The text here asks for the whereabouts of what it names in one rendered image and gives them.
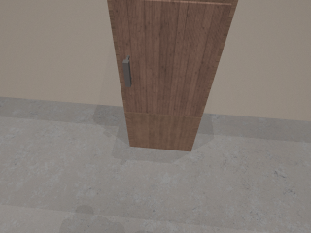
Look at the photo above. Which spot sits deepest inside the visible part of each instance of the handle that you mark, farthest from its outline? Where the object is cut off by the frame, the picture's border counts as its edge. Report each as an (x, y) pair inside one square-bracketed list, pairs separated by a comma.
[(127, 72)]

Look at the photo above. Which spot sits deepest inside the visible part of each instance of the cupboard door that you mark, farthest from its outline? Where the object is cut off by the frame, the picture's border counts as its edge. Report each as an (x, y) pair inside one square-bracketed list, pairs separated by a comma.
[(172, 46)]

